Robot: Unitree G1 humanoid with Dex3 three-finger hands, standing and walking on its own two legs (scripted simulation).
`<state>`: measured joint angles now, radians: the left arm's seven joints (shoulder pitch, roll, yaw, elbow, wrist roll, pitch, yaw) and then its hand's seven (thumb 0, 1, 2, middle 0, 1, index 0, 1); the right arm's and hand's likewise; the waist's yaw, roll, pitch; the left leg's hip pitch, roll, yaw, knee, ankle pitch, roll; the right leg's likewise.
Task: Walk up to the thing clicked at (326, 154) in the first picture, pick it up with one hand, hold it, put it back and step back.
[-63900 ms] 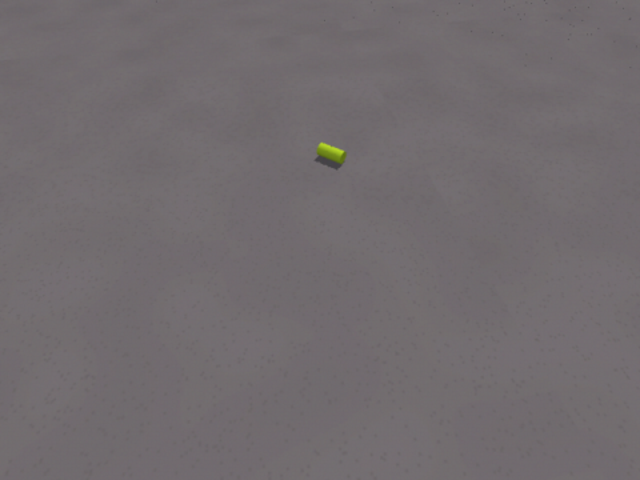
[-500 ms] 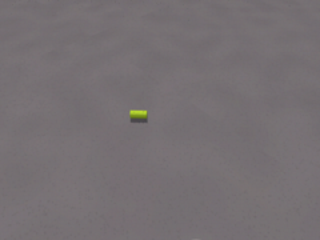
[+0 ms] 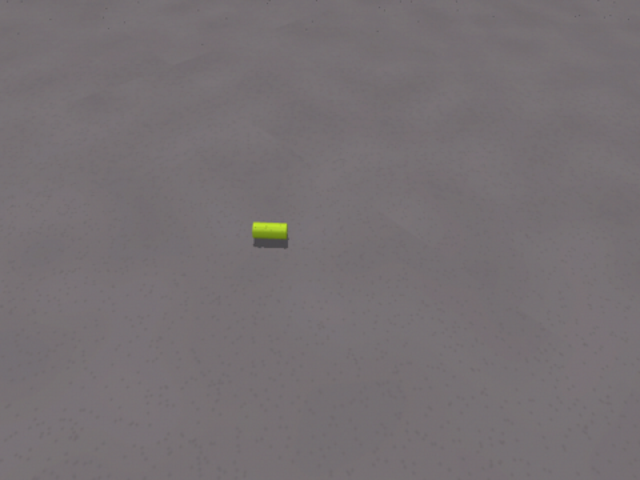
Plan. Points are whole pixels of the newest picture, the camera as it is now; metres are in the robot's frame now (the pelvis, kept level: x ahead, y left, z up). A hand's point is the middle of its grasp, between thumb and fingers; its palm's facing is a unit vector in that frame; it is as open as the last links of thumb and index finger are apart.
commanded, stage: step back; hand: left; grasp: from above
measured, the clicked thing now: (270, 230) +1.08 +0.19 -0.73
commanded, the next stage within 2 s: stand in 0.26 s
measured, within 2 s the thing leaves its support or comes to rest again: neither
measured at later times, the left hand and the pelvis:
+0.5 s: hand out of the picture +0.11 +0.24 -0.14, palm faces -0.02 -0.94 -0.33, open 7.4 cm; pelvis +0.01 -0.01 +0.02, yaw +0 degrees
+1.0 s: hand out of the picture +0.08 +0.24 -0.14, palm faces -0.03 -0.94 -0.34, open 7.4 cm; pelvis +0.00 -0.01 +0.02, yaw +0 degrees
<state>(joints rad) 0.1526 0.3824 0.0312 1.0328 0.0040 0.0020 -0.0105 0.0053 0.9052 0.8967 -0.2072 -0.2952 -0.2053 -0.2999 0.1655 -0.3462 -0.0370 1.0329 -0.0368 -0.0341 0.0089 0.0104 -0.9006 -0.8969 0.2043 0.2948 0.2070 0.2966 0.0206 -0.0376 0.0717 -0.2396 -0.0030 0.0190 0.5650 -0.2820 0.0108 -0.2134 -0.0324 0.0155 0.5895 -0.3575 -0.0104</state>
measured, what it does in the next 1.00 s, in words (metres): stands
